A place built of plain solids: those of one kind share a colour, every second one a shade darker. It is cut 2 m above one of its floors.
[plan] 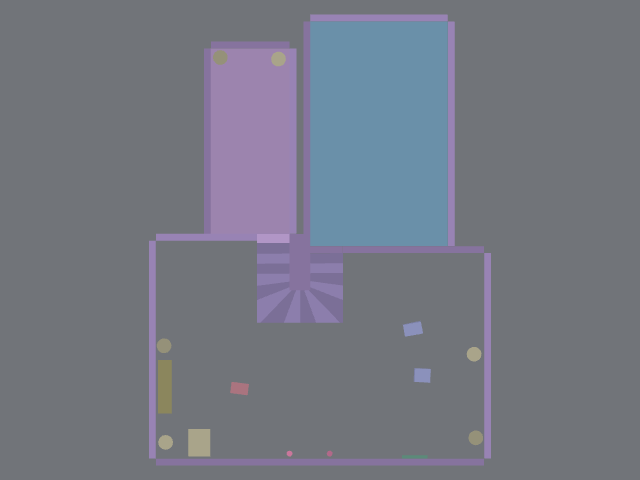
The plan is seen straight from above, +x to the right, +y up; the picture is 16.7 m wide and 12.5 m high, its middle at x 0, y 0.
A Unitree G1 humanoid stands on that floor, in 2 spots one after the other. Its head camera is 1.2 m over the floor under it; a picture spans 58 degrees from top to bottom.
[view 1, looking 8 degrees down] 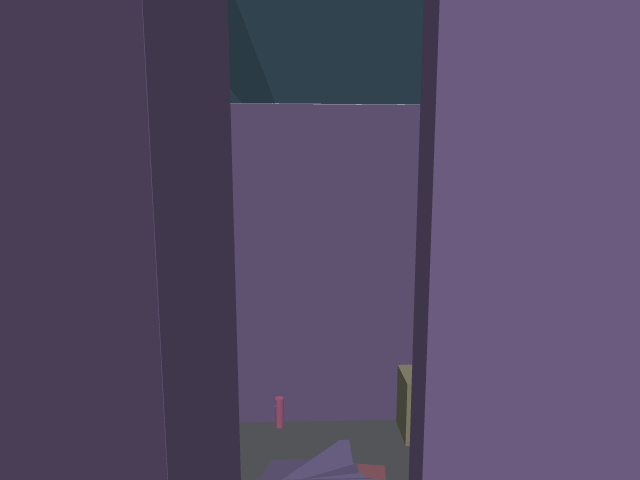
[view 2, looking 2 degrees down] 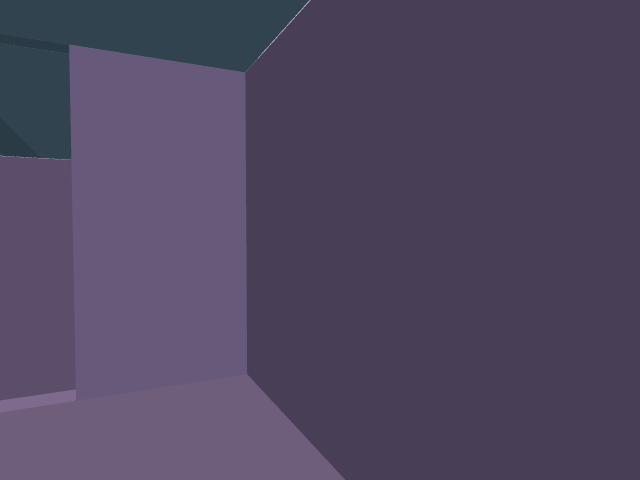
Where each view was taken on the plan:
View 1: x -1.25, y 1.49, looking -92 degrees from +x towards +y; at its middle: wall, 7.26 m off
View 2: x -1.86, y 3.51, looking -116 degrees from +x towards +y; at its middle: wall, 2.24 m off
